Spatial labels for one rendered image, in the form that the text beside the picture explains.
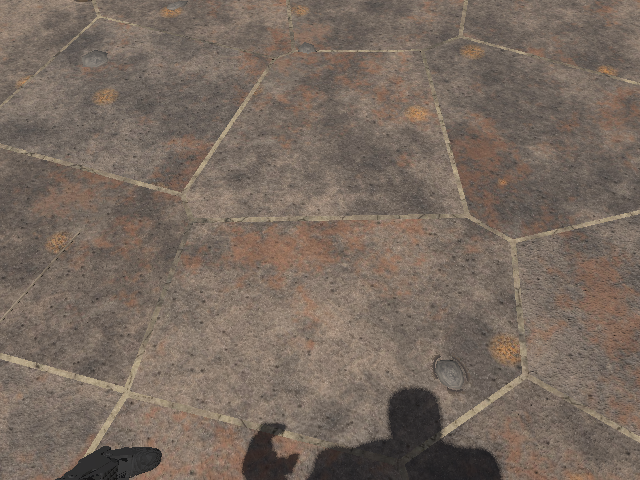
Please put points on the left robot hand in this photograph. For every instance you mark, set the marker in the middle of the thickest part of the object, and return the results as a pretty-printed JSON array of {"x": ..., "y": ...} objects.
[{"x": 118, "y": 464}]

